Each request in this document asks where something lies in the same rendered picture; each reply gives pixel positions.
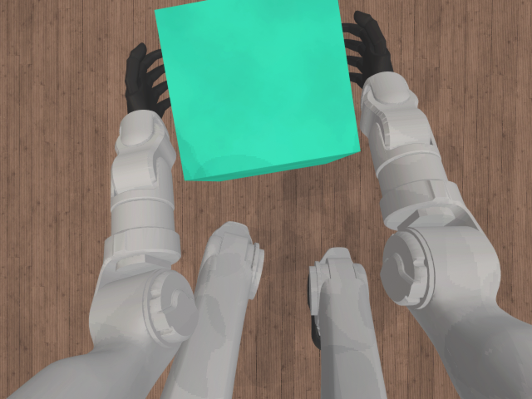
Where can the robot right upper arm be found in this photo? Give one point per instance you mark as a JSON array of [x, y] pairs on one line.
[[448, 277]]

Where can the robot left shin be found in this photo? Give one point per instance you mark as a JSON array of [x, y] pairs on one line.
[[215, 240]]

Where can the carton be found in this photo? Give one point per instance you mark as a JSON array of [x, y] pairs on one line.
[[257, 86]]

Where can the robot shin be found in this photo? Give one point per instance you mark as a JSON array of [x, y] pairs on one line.
[[215, 240], [359, 270]]

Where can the left robot forearm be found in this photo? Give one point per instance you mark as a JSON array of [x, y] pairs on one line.
[[143, 236]]

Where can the robot left hand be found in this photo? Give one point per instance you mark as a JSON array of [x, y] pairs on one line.
[[139, 92]]

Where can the right robot forearm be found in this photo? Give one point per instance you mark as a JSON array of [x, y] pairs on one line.
[[415, 189]]

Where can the robot right hand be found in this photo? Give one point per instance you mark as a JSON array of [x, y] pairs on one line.
[[373, 48]]

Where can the robot left upper arm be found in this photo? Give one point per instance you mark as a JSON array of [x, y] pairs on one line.
[[137, 325]]

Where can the robot right shin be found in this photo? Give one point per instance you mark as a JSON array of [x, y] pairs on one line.
[[359, 270]]

